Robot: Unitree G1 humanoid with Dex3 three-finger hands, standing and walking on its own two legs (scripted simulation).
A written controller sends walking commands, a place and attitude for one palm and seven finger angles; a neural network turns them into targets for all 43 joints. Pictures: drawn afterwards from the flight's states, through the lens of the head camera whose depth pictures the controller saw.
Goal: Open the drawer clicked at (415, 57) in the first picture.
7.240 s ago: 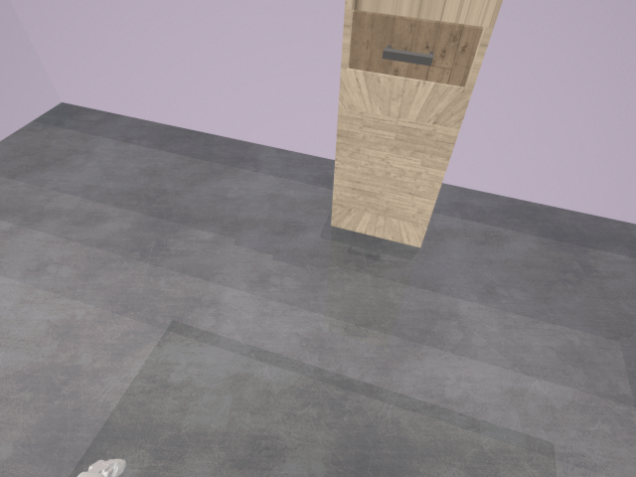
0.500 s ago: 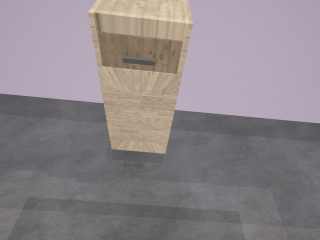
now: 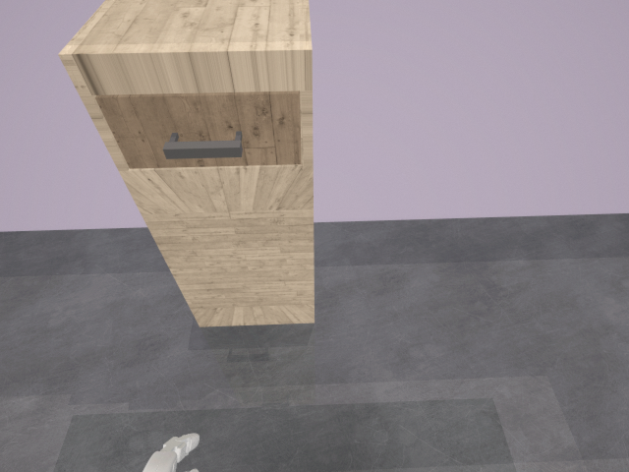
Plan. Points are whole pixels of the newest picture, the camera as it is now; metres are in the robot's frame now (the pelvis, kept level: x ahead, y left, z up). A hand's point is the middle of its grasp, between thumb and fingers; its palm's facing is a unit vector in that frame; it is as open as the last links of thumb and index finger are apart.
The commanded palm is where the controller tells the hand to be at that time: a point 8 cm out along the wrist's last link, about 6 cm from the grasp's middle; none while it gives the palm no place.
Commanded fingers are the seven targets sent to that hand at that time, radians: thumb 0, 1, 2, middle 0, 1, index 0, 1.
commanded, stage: take the last steps up to it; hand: left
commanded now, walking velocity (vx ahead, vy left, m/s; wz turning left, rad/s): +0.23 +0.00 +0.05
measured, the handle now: (205, 143) +0.66 +0.21 +0.04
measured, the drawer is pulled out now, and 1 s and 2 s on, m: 0.00 0.00 0.00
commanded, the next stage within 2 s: come to a stop and stand still in 0.22 s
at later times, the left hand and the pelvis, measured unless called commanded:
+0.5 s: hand out of the picture +0.09 +0.19 -0.17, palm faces +0.09 -0.99 -0.14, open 7.4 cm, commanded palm none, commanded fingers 0.00 0.90 0.90 -0.20 -0.30 -0.20 -0.30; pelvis +0.14 +0.04 +0.01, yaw +0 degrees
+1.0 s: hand (210, 428) +0.22 +0.17 -0.16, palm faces +0.01 -0.96 -0.27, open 7.4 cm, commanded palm none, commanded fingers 0.00 0.90 0.90 -0.20 -0.30 -0.20 -0.30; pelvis +0.11 -0.04 -0.01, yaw +2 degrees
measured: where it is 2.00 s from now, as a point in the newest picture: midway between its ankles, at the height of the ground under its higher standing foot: outside the picture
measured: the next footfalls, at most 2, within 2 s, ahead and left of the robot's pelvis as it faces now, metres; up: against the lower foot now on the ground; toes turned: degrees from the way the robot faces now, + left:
left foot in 0.36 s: +0.21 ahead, +0.06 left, +0.00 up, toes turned +2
right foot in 0.82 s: +0.18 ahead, -0.15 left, +0.00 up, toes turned +6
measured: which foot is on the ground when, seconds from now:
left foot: up 0.00-0.34, down 0.36-1.00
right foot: down 0.00-0.38, up 0.40-0.80, down 0.82-1.00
